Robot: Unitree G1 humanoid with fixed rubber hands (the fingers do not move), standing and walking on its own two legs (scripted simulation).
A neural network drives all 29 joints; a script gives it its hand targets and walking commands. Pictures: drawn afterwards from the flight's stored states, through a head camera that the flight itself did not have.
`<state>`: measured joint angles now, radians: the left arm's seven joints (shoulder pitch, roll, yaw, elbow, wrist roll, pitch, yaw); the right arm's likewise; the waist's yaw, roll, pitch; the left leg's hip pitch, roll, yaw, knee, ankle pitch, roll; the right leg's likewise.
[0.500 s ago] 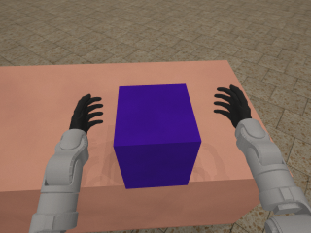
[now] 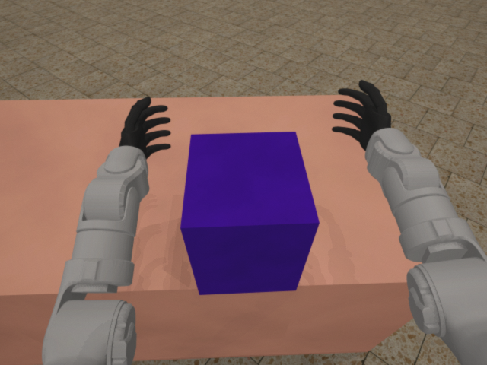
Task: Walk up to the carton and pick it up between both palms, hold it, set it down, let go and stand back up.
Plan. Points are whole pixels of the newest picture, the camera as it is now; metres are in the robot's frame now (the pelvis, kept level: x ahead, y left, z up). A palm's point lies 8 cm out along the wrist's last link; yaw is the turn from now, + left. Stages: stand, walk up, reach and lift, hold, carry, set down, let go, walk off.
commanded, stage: reach and lift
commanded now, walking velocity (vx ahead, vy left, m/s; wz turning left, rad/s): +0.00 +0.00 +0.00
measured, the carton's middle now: (245, 216) +0.41 +0.01 -0.01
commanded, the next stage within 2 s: none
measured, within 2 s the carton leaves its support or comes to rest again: neither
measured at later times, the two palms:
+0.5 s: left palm (143, 171) +0.42 +0.19 +0.11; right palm (362, 172) +0.42 -0.19 +0.10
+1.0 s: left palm (158, 188) +0.43 +0.18 +0.05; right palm (346, 183) +0.44 -0.18 +0.05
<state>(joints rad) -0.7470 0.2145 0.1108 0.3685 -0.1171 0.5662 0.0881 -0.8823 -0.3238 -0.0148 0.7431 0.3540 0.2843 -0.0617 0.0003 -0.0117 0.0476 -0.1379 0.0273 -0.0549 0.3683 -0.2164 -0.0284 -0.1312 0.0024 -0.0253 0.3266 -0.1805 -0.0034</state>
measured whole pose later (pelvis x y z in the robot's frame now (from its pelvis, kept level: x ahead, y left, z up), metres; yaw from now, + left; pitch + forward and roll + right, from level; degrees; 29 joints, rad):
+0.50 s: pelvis +0.00 +0.00 +0.00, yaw +0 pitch +2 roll -1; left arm -0.84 0.20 0.09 0.89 -0.07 0.12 0.09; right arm -0.81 -0.27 -0.01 1.01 0.27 0.01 -0.06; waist 0.02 -0.02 0.04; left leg -0.20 0.03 -0.05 0.37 -0.20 -0.03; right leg -0.19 0.00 -0.03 0.32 -0.17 0.00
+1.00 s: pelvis +0.01 +0.00 +0.00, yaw +0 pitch +14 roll -1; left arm -0.83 0.15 0.12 1.18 -0.07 -0.31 0.08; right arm -0.81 -0.22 -0.01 1.17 0.24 -0.29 -0.06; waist 0.02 0.00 -0.09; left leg -0.42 0.03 -0.05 0.37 -0.19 -0.03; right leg -0.42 0.00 -0.02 0.33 -0.15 0.00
